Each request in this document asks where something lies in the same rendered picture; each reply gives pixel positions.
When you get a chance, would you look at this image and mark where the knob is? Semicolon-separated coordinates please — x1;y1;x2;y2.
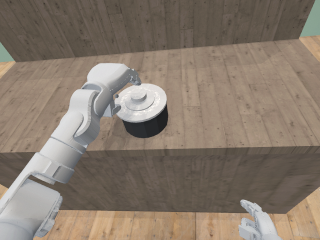
130;88;147;103

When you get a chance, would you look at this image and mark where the table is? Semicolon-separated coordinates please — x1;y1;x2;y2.
0;0;320;214

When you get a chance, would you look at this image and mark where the right robot hand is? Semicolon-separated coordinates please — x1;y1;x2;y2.
238;199;279;240

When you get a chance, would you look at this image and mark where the left robot upper arm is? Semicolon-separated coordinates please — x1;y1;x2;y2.
0;178;63;240

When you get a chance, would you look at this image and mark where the pot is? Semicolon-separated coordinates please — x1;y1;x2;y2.
122;104;168;138

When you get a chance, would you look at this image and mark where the left robot hand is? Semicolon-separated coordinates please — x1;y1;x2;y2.
87;63;142;118

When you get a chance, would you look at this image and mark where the lid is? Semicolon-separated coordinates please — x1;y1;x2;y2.
114;83;167;123

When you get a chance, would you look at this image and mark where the robot left forearm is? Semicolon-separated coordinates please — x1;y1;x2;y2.
0;81;112;215

